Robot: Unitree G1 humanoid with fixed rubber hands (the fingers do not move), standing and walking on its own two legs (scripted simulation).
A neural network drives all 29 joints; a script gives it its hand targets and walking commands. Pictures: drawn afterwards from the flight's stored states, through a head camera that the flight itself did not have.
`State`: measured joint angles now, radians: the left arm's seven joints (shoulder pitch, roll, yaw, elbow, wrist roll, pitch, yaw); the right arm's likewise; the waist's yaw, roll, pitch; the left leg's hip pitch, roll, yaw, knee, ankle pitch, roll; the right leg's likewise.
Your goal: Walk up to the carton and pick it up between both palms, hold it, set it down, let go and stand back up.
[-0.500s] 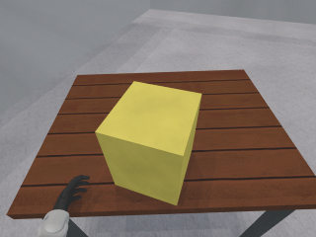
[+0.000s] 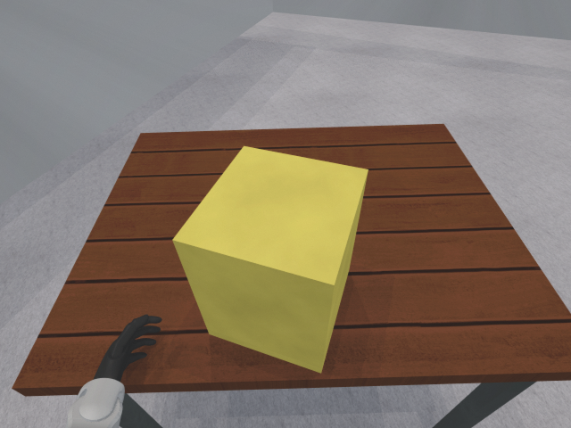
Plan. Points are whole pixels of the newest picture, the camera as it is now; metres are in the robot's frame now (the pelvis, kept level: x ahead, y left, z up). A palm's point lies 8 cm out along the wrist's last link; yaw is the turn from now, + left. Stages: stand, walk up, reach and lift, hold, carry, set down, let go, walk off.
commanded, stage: stand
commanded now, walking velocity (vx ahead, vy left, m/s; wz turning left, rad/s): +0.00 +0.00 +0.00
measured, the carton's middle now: (282, 258) +0.37 +0.04 +0.04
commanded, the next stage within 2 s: none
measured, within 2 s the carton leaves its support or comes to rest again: neither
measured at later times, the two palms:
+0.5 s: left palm (113, 368) +0.22 +0.27 -0.02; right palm out of the picture +0.11 -0.27 -0.11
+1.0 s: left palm (112, 366) +0.22 +0.28 -0.02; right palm out of the picture +0.10 -0.27 -0.11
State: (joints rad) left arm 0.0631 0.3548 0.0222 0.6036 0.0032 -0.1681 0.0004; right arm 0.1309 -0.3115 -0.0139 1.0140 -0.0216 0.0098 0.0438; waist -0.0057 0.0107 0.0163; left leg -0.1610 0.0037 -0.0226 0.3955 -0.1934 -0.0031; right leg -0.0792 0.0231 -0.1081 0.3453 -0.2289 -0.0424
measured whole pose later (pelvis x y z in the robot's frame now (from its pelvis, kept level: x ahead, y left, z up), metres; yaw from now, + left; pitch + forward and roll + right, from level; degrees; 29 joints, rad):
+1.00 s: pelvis +0.00 +0.00 +0.00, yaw +0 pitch -2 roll +0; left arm 0.06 0.36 0.03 0.61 0.00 -0.16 0.00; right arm 0.12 -0.30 -0.02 1.02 -0.02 0.01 0.04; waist -0.01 0.00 0.01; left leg -0.14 0.00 -0.02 0.38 -0.19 0.00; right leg -0.06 0.02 -0.10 0.33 -0.23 -0.03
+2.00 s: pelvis +0.01 +0.01 +0.00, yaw -1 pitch -2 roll +0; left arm 0.07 0.37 0.04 0.60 0.01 -0.16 0.01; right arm 0.11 -0.30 -0.02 1.02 -0.02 0.01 0.04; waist 0.00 0.00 0.02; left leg -0.14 0.00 -0.01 0.38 -0.20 0.00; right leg -0.05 0.01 -0.10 0.32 -0.23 -0.03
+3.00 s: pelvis +0.01 +0.01 +0.00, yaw -1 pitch -3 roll +0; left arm 0.04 0.37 0.04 0.62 0.00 -0.15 0.01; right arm 0.11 -0.31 -0.03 1.03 -0.02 0.01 0.04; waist 0.00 -0.01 0.02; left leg -0.13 0.00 -0.01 0.37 -0.20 0.01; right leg -0.05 0.00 -0.09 0.32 -0.23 -0.02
